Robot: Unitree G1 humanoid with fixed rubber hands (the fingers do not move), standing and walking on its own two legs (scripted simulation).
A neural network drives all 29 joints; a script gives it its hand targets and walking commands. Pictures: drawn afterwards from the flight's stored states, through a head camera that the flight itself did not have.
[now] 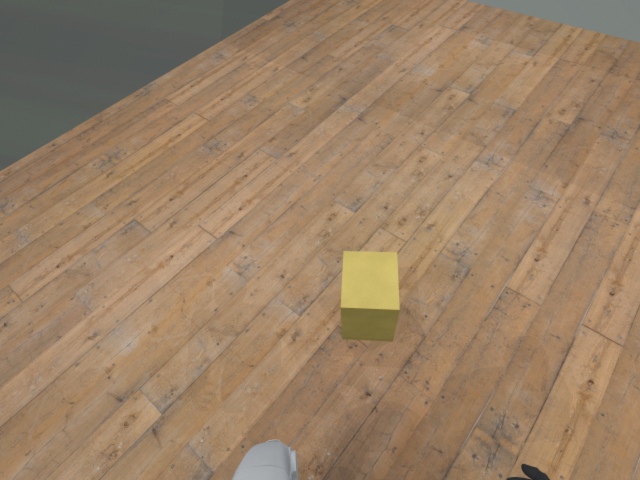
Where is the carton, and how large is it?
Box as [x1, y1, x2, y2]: [341, 251, 399, 341]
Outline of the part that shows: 344,251 341,290 342,337 349,339 392,341 399,310 396,252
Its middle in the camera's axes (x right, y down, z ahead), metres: +0.16 +0.18 +1.25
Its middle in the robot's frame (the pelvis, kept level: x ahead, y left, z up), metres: +0.67 -0.08 -0.66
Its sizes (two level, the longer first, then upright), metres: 0.195 0.166 0.237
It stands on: the floor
